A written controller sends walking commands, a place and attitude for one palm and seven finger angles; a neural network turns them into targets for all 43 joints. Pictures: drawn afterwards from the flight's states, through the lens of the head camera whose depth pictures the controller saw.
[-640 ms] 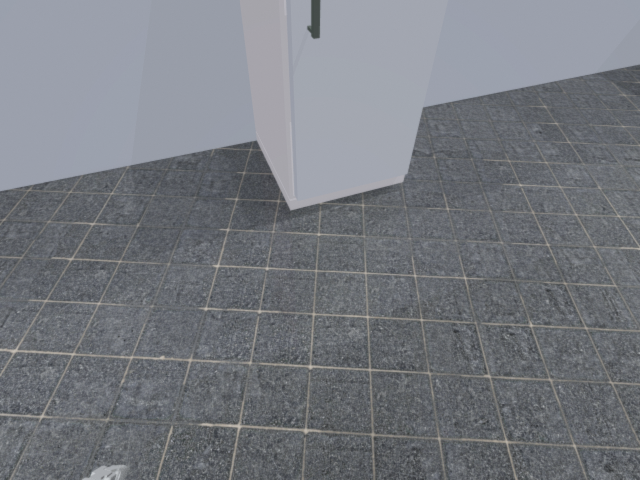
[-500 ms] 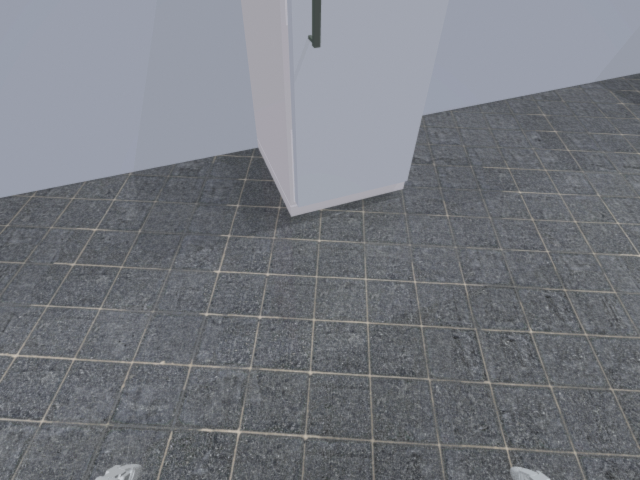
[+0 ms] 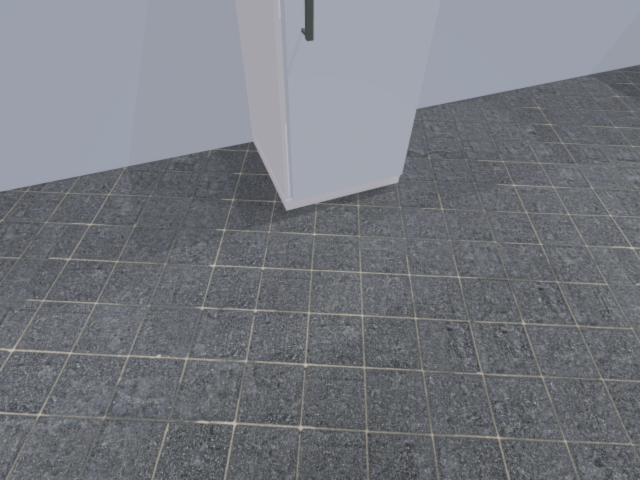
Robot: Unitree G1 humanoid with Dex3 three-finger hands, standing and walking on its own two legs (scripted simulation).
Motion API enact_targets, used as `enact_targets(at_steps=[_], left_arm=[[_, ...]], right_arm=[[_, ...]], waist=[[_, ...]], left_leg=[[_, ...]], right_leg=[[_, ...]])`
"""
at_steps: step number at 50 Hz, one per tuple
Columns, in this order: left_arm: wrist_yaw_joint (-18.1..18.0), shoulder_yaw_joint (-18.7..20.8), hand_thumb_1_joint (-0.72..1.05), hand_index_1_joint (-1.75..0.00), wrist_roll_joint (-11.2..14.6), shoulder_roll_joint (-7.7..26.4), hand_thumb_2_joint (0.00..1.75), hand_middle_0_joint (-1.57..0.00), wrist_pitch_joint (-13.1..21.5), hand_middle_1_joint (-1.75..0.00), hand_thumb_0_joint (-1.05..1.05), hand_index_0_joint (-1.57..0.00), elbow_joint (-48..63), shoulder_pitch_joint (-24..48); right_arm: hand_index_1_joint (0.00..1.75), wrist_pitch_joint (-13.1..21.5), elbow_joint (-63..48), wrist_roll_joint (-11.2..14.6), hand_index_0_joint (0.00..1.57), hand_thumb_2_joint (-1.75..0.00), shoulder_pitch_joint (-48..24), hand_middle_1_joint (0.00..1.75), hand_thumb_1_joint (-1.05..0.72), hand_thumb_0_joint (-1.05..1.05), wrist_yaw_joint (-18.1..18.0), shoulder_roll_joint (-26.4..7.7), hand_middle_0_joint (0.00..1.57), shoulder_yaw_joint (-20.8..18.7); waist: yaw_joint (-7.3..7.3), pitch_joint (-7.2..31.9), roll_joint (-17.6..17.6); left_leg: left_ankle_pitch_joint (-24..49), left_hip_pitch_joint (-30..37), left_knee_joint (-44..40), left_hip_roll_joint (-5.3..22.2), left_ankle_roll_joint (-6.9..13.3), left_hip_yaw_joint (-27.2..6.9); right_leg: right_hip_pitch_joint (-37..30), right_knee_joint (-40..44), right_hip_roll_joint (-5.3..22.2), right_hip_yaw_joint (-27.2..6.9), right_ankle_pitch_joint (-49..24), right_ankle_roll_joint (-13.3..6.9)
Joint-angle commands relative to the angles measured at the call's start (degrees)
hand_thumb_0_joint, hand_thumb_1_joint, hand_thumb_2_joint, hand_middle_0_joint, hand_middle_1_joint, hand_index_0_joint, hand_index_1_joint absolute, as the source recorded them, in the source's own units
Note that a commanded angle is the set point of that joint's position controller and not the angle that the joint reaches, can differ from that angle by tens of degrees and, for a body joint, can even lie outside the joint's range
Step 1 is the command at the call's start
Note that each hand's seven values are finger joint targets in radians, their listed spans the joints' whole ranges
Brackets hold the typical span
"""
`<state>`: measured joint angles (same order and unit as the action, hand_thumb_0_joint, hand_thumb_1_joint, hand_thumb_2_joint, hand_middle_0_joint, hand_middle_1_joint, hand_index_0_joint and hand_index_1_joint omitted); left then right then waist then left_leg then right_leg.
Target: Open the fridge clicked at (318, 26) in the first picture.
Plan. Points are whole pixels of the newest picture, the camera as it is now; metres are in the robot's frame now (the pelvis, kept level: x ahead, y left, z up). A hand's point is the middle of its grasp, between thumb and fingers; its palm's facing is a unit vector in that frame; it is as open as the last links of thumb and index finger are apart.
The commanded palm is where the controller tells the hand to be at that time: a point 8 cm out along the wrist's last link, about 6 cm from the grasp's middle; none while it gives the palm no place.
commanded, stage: stand and wait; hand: left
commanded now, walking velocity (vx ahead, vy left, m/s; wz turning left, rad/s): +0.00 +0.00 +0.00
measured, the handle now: out of the picture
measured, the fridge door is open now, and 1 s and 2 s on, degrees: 0 0 0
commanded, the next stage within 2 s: look at it before walking up in 0.18 s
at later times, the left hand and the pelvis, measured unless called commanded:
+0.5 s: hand out of the picture +0.08 +0.24 -0.15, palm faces -0.04 -0.94 -0.33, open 7.4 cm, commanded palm none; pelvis +0.00 +0.00 +0.00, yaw +0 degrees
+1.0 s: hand out of the picture +0.07 +0.24 -0.16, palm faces -0.04 -0.94 -0.32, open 7.4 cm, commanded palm none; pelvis +0.00 -0.01 +0.00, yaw -1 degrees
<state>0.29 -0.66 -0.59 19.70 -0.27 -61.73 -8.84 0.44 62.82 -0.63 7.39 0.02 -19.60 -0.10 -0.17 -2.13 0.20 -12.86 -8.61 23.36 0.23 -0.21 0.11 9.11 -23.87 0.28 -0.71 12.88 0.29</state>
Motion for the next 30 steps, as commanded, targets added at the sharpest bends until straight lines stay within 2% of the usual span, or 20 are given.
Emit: enact_targets(at_steps=[1,10,21,22,30], left_arm=[[-1.0,2.4,0.9,-0.3,0.1,11.7,0.9,-0.2,1.6,-0.3,0.0,-0.2,3.8,3.0],[-1.0,2.4,0.9,-0.3,0.0,11.8,0.9,-0.2,1.7,-0.3,0.0,-0.2,3.5,3.2],[-1.0,2.4,0.9,-0.3,-0.1,11.6,0.9,-0.2,1.8,-0.3,0.0,-0.2,3.4,3.2],[-1.0,2.5,0.9,-0.3,-0.1,11.6,0.9,-0.2,1.8,-0.3,0.0,-0.2,3.5,3.2],[-0.9,2.4,0.9,-0.3,-0.1,11.6,0.9,-0.2,1.7,-0.3,0.0,-0.2,3.4,3.3]], right_arm=[[0.3,1.5,-3.6,0.1,0.2,-0.9,-3.5,0.3,-0.9,0.0,-0.7,-11.6,0.2,-2.0],[0.3,1.5,-2.9,0.1,0.2,-0.9,-3.0,0.3,-0.9,0.0,-0.6,-11.5,0.2,-2.0],[0.3,1.6,-2.8,0.1,0.2,-0.9,-3.1,0.3,-0.9,0.0,-0.7,-11.5,0.2,-1.9],[0.3,1.6,-2.7,0.2,0.2,-0.9,-3.0,0.3,-0.9,0.0,-0.6,-11.4,0.2,-2.0],[0.3,1.5,-2.7,0.2,0.2,-0.9,-3.0,0.3,-0.9,0.0,-0.6,-11.5,0.2,-1.9]], waist=[[0.27,3.4,-0.1],[0.17,3.3,0.7],[0.28,3.4,-0.2],[0.22,3.6,0.6],[0.14,3.0,-0.1]], left_leg=[[6.0,0.2,-4.7,6.1,2.0,-5.6],[6.2,0.4,-5.0,6.3,1.8,-5.4],[7.0,0.8,-5.3,6.4,1.8,-5.5],[7.4,0.9,-5.2,6.4,1.7,-5.5],[5.8,1.0,-5.7,6.4,1.6,-5.5]], right_leg=[[0.2,4.5,6.4,-5.8,-5.4,-2.2],[0.4,5.1,6.4,-6.2,-5.6,-2.2],[0.4,5.3,6.3,-6.3,-6.4,-2.2],[0.0,5.4,6.4,-6.1,-6.8,-2.1],[0.8,5.9,6.2,-6.3,-4.8,-2.1]])
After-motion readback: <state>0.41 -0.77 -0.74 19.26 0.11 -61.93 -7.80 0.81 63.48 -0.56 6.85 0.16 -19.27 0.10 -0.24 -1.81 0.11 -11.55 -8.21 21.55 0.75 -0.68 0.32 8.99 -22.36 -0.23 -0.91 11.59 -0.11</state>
